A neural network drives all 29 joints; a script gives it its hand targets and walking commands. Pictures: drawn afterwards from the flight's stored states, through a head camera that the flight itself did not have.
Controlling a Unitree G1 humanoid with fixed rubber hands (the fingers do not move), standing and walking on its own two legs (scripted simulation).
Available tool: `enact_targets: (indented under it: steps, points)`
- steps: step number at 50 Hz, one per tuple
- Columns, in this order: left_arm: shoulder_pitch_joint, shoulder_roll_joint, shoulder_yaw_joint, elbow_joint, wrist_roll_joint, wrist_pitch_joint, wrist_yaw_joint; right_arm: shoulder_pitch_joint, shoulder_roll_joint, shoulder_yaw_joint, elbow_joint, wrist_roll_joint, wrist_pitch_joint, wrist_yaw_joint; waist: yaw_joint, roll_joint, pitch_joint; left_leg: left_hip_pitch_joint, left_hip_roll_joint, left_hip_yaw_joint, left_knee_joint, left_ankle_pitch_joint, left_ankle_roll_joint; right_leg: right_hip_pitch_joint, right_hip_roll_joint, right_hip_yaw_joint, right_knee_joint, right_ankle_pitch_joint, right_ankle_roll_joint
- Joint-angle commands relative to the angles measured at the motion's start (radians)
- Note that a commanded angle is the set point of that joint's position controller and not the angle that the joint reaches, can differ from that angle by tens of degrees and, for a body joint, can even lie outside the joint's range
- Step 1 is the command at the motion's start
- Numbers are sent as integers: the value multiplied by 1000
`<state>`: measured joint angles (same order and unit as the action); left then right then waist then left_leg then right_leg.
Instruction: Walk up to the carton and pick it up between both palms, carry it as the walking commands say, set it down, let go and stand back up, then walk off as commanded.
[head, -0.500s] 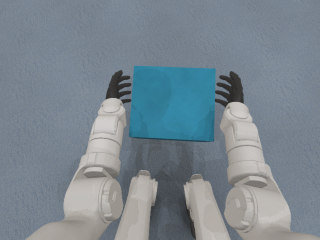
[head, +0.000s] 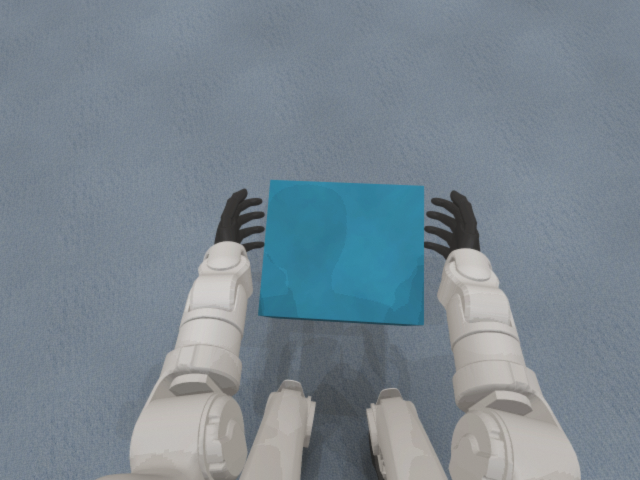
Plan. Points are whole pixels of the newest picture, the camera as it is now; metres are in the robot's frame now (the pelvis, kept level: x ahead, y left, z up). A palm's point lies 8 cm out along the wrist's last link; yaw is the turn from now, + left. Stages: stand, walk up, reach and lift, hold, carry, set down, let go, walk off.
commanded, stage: reach and lift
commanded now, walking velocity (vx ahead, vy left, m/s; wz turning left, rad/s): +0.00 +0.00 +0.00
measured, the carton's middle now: (342, 258) +0.43 +0.01 -0.14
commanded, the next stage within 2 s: none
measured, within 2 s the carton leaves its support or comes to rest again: neither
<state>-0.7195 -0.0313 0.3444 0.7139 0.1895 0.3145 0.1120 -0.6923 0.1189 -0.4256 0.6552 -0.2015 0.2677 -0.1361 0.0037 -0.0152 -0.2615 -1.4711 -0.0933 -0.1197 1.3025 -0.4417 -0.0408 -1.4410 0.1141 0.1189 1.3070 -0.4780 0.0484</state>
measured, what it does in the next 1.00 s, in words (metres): rises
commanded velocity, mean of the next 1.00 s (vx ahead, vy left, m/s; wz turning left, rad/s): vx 0.00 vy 0.00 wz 0.00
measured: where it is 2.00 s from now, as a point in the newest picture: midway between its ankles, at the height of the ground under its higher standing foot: (336, 476)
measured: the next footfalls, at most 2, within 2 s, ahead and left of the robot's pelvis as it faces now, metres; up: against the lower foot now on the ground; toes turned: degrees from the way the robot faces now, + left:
none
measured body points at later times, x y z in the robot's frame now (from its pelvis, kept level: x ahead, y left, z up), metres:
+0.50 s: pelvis +0.02 +0.00 +0.07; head +0.14 +0.01 +0.50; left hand +0.40 +0.16 +0.02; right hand +0.40 -0.15 +0.03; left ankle +0.07 +0.13 -0.59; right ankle +0.06 -0.13 -0.59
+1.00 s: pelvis +0.04 +0.00 +0.12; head +0.11 +0.01 +0.57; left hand +0.39 +0.16 +0.09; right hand +0.38 -0.15 +0.10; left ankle +0.07 +0.13 -0.59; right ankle +0.06 -0.13 -0.59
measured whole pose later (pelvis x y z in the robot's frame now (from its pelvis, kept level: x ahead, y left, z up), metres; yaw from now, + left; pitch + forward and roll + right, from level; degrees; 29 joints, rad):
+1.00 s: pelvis +0.04 +0.00 +0.12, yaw +1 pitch +16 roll +0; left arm -0.44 -0.13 0.35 0.54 0.28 0.41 0.02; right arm -0.40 0.19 -0.39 0.48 -0.29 0.39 -0.04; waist -0.02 -0.01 -0.14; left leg -0.68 -0.07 -0.13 0.65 -0.24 -0.02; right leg -0.66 0.06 0.15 0.66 -0.28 0.03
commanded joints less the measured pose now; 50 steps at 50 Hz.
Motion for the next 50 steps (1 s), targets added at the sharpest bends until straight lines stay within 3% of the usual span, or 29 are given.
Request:
enact_targets:
  steps: [1,35,50]
  points:
    - [-602,-1001,-507,-53,-147,-51,-328,-545,987,555,68,120,7,312,9,26,-739,519,-56,138,-168,276,12,433,57,-125,-174,287,-24]
    - [-365,-1043,-501,-100,-90,17,-381,-320,1009,572,-15,69,77,373,-8,26,-466,927,-24,84,-564,359,28,820,7,-66,-570,355,-47]
    - [-245,-1058,-553,-168,-98,64,-383,-202,1006,630,-100,80,124,396,-23,30,-368,1139,-12,62,-730,467,23,1030,-9,-47,-737,449,-43]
